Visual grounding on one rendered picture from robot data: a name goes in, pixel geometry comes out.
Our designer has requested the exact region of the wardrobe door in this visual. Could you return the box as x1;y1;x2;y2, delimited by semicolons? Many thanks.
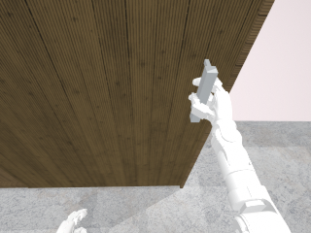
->
0;168;18;182
0;0;264;188

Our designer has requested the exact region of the left robot hand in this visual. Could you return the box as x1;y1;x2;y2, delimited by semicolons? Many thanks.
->
56;209;87;233

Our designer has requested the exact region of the right robot hand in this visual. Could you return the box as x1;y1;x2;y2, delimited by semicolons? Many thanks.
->
189;77;232;126

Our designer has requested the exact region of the handle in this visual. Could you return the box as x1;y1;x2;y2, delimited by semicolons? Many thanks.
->
190;59;219;122

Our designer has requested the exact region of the right robot upper arm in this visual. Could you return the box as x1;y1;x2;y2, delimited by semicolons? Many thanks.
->
232;211;290;233

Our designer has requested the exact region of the robot right forearm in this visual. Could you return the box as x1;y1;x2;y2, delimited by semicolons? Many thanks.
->
211;118;292;233

